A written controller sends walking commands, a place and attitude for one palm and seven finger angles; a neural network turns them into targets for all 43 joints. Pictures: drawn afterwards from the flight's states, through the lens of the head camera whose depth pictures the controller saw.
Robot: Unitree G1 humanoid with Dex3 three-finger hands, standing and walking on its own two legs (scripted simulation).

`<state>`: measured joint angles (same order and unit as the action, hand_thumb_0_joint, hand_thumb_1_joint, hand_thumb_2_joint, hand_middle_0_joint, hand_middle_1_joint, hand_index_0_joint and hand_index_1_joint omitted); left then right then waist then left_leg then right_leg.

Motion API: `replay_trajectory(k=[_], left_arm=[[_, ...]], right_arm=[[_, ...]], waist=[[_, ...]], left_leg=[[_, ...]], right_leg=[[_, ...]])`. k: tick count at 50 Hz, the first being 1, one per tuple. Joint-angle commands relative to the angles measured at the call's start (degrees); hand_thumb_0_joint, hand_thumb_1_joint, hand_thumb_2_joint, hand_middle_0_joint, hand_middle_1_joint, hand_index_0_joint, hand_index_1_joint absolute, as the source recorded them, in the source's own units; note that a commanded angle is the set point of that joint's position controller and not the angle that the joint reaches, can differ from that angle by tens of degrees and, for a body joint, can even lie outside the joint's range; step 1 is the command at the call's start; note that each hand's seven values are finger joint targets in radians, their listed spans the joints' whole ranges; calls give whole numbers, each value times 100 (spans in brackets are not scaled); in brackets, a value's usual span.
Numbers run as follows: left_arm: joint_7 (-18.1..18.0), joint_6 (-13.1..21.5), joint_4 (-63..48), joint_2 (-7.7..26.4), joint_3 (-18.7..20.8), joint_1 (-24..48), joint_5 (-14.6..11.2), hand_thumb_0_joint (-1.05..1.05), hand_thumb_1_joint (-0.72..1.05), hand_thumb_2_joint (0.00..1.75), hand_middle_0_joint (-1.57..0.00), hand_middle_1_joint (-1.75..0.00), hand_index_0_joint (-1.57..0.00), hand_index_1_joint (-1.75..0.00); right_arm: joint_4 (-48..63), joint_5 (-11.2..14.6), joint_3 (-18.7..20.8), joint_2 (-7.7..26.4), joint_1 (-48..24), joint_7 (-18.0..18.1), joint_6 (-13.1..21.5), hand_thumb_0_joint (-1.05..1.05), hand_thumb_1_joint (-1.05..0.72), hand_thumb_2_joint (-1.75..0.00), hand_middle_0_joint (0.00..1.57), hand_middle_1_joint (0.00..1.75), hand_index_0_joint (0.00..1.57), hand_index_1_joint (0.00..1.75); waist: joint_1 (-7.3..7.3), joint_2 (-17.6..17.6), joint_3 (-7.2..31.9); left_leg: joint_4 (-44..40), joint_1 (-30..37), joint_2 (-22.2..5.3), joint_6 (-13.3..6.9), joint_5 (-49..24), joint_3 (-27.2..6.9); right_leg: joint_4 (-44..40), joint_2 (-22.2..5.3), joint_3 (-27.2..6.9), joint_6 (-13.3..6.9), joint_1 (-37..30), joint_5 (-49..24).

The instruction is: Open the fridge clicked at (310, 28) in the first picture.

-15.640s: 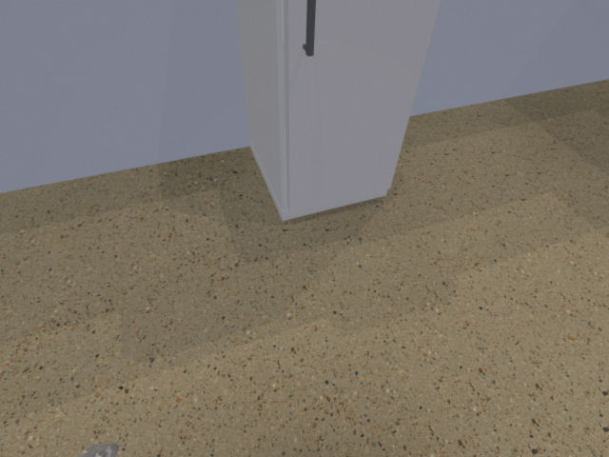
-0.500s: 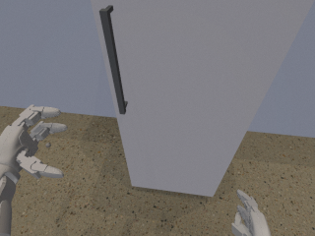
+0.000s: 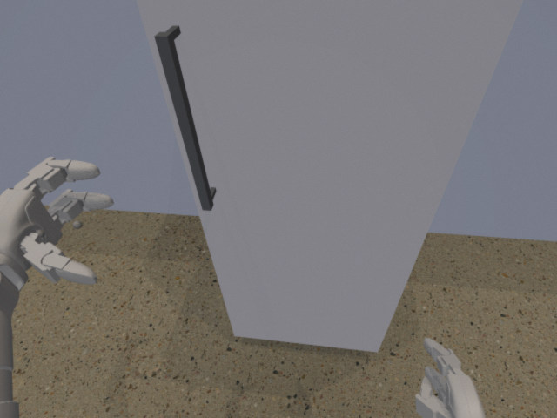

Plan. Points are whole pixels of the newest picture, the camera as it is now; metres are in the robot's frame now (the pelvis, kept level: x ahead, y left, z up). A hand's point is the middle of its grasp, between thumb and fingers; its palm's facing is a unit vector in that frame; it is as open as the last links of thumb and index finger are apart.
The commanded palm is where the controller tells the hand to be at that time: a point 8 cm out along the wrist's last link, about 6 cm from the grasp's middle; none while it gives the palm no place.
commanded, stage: raise the hand to about handle height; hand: left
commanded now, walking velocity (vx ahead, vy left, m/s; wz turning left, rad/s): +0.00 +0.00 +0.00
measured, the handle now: (193, 132) +0.51 +0.20 +0.17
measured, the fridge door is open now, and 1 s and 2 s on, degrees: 0 0 0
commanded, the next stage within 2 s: move the hooked fingers beside the handle in 0.28 s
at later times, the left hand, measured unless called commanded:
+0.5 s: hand (74, 227) +0.28 +0.28 +0.19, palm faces +0.06 -0.99 -0.08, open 14.0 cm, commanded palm +0.25 +0.32 +0.19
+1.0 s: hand (102, 196) +0.34 +0.27 +0.18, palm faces +0.03 -1.00 -0.05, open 14.0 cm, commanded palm +0.31 +0.32 +0.19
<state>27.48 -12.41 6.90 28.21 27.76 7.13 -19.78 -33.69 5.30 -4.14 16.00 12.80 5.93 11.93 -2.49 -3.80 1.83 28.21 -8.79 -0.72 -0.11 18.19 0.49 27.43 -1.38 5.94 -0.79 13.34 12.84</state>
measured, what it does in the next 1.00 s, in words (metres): stands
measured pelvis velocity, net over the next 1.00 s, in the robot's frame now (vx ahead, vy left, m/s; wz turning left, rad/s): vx -0.01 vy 0.00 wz -0.01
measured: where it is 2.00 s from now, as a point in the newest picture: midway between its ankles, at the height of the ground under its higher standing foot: outside the picture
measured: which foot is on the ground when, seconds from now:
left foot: down 0.00-1.00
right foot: down 0.00-1.00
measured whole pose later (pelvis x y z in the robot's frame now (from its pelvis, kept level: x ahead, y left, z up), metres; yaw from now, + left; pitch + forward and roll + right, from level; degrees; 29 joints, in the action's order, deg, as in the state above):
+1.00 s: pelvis -0.01 +0.00 +0.00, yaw +0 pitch +0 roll +0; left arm 25.7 -8.5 24.5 29.5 24.9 21.8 -15.7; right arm -34.7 5.3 -3.9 16.5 15.8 7.0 10.5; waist -0.8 -2.5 1.2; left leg 27.9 -10.8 -0.4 -0.5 17.3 1.1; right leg 26.8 -1.6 5.2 -0.6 15.4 11.5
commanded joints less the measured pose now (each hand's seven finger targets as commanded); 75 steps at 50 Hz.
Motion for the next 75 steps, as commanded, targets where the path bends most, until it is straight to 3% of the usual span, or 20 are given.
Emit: replay_trajectory(k=[1, 5, 10, 18, 22, 25, 28, 33, 35, 39, 43, 45, 48, 49, 53, 56, 58, 60, 63, 75], left_arm=[[-160, 508, -1364, 1782, 792, 1677, -118, 0, -50, 30, -30, -120, -30, -120], [-194, 487, -1159, 1631, 618, 1746, -69, 0, -50, 30, -30, -120, -30, -120], [-139, 465, -1309, 1614, 513, 1850, -35, 0, -50, 30, -30, -120, -30, -120], [-117, 423, -1051, 1624, 588, 1614, -94, 0, -50, 30, -30, -120, -30, -120], [-149, 436, -661, 1649, 453, 2174, -9, 0, -50, 30, -30, -120, -30, -120], [-169, 531, -739, 1578, 201, 2723, 76, 0, -50, 30, -30, -120, -30, -120], [-211, 637, -509, 1424, 10, 2928, 115, 0, -50, 30, -30, -120, -30, -120], [-246, 614, 94, 1963, 483, 2861, 204, 0, -50, 30, -30, -120, -30, -120], [-241, 626, 81, 1819, 336, 3114, 213, 0, -50, 30, -30, -120, -30, -120], [-198, 677, 288, 1923, 428, 3068, 203, 0, -50, 30, -30, -120, -30, -120], [-167, 709, 546, 1852, 289, 3267, 214, 0, -50, 30, -30, -120, -30, -120], [-159, 739, 454, 1858, 256, 3476, 241, 0, -50, 30, -30, -120, -30, -120], [-180, 802, 539, 1821, 138, 3750, 256, 0, -50, 30, -30, -120, -30, -120], [-192, 843, 425, 1808, 80, 3977, 279, 0, -50, 30, -30, -120, -30, -120], [-261, 911, 629, 1866, 156, 3942, 296, 0, -50, 30, -30, -120, -30, -120], [-277, 899, 605, 1629, -35, 4039, 327, 0, -50, 30, -30, -120, -30, -120], [-325, 814, 1011, 1775, 80, 3900, 349, 0, -50, 30, -30, -120, -30, -120], [-359, 809, 898, 1757, 48, 4099, 397, 0, -50, 30, -30, -120, -30, -120], [-407, 842, 1003, 1740, -10, 4233, 418, 0, -50, 30, -30, -120, -30, -120], [-512, 999, 1525, 1661, -277, 5104, 575, 0, -50, 30, -30, -120, -30, -120]], right_arm=[[991, -39, 232, 563, -708, 87, 364, 0, -90, -90, 20, 30, 20, 30], [911, -33, 211, 559, -685, 129, 365, 0, -90, -90, 20, 30, 20, 30], [944, -17, 207, 557, -726, 147, 381, 0, -90, -90, 20, 30, 20, 30], [910, -31, 209, 589, -691, 112, 379, 0, -90, -90, 20, 30, 20, 30], [824, -5, 214, 628, -637, 157, 363, 0, -90, -90, 20, 30, 20, 30], [842, 2, 198, 597, -650, 197, 373, 0, -90, -90, 20, 30, 20, 30], [806, -25, 193, 598, -584, 224, 391, 0, -90, -90, 20, 30, 20, 30], [773, -43, 230, 673, -510, 190, 300, 0, -90, -90, 20, 30, 20, 30], [836, -30, 213, 633, -543, 171, 294, 0, -90, -90, 20, 30, 20, 30], [871, -33, 239, 672, -459, 138, 244, 0, -90, -90, 20, 30, 20, 30], [834, -26, 277, 726, -315, 147, 202, 0, -90, -90, 20, 30, 20, 30], [850, -21, 285, 723, -308, 156, 199, 0, -90, -90, 20, 30, 20, 30], [807, -26, 292, 736, -247, 172, 172, 0, -90, -90, 20, 30, 20, 30], [812, -24, 296, 740, -250, 184, 176, 0, -90, -90, 20, 30, 20, 30], [762, -51, 309, 747, -151, 180, 156, 0, -90, -90, 20, 30, 20, 30], [778, -51, 292, 703, -180, 160, 140, 0, -90, -90, 20, 30, 20, 30], [726, -41, 304, 752, -96, 152, 68, 0, -90, -90, 20, 30, 20, 30], [781, -46, 302, 729, -136, 132, 60, 0, -90, -90, 20, 30, 20, 30], [755, -55, 310, 735, -69, 131, -6, 0, -90, -90, 20, 30, 20, 30], [619, -59, 324, 765, 71, 149, -172, 0, -90, -90, 20, 30, 20, 30]], waist=[[-87, -92, 1070], [-17, -94, 765], [-6, -246, 909], [-53, 25, 776], [102, 62, 578], [143, -280, 782], [152, -126, 770], [21, 47, 978], [51, -173, 1036], [24, -86, 1173], [125, 196, 1066], [128, -137, 1204], [189, -5, 1187], [216, -208, 1294], [176, 39, 1406], [191, -174, 1435], [175, 150, 1265], [154, -131, 1386], [197, 54, 1425], [347, -125, 1486]], left_leg=[[-399, -83, 149, -133, -1552, -172], [-460, -143, 136, -139, -1300, -158], [-449, -50, 150, -143, -1327, -156], [-482, -149, 141, -129, -1360, -193], [-521, -228, 136, -132, -942, -209], [-515, -92, 157, -128, -964, -205], [-529, -95, 149, -129, -957, -246], [-511, -314, 150, -123, -1160, -197], [-514, -294, 162, -113, -1214, -190], [-468, -315, 149, -122, -1446, -139], [-454, -332, 115, -127, -1416, -156], [-462, -238, 131, -115, -1430, -163], [-442, -208, 117, -121, -1473, -167], [-445, -139, 123, -114, -1512, -174], [-436, -119, 109, -108, -1673, -195], [-456, -43, 107, -82, -1844, -187], [-462, -239, 99, -93, -1702, -165], [-476, -175, 110, -79, -1762, -186], [-429, -145, 84, -84, -1935, -167], [-428, -120, 91, -76, -1840, -175]], right_leg=[[-256, 49, -239, -13, -830, -1201], [-361, 48, -267, -2, -693, -944], [-360, 45, -287, -10, -772, -969], [-367, 71, -238, -19, -761, -992], [-459, 76, -256, 13, -481, -484], [-446, 63, -290, -13, -499, -485], [-444, 76, -270, -36, -485, -471], [-359, 41, -285, -46, -767, -730], [-321, 21, -299, -59, -761, -860], [-258, 29, -307, -66, -880, -1175], [-273, 64, -279, -52, -695, -1125], [-249, 50, -295, -70, -668, -1135], [-280, 68, -295, -72, -613, -1138], [-257, 58, -304, -77, -607, -1179], [-241, 69, -279, -95, -702, -1303], [-200, 54, -270, -109, -652, -1493], [-238, 65, -260, -98, -649, -1366], [-208, 48, -282, -117, -647, -1431], [-201, 58, -275, -120, -667, -1566], [-225, 54, -304, -138, -479, -1506]])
